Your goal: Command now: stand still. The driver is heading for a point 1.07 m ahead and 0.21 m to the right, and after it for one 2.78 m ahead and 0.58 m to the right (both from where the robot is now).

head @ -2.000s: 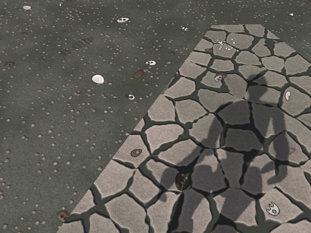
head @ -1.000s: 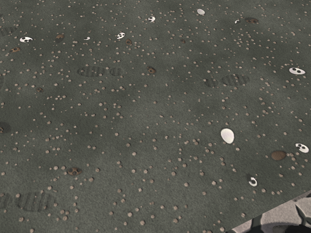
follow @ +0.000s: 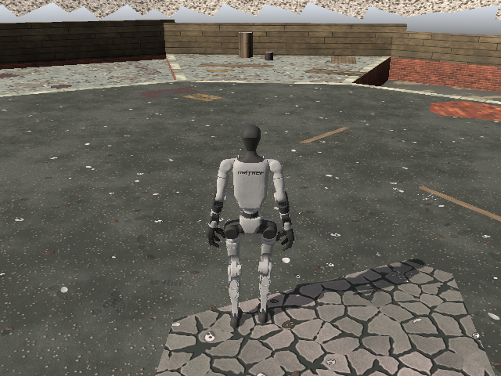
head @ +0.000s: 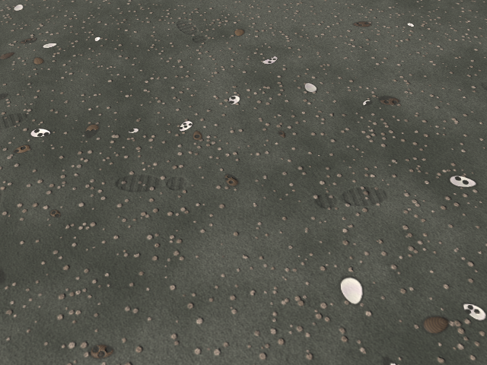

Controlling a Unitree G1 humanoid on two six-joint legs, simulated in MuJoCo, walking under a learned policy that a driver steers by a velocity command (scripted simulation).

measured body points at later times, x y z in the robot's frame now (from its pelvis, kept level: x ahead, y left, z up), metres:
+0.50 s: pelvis +0.07 +0.03 +0.00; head +0.06 +0.05 +0.45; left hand +0.08 +0.28 -0.16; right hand +0.01 -0.20 -0.15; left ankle +0.02 +0.11 -0.75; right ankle +0.04 -0.08 -0.70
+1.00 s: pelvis +0.33 +0.00 -0.01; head +0.35 -0.01 +0.44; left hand +0.38 +0.25 -0.15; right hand +0.35 -0.25 -0.16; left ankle +0.25 +0.12 -0.65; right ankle +0.36 -0.06 -0.75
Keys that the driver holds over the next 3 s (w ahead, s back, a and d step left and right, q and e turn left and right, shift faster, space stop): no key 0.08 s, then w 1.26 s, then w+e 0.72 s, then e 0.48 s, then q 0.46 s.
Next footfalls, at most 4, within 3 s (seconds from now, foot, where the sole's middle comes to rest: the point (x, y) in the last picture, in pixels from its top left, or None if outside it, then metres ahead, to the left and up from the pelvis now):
0.84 right None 0.40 -0.06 -0.78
1.38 left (218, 302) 0.71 0.11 -0.78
1.92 right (283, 233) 0.97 -0.09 -0.78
2.46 left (277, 171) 1.25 -0.09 -0.78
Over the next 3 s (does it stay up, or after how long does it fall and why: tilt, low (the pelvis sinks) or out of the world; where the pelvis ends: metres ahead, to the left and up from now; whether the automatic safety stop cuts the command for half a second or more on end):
stays up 1.10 -0.08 0.00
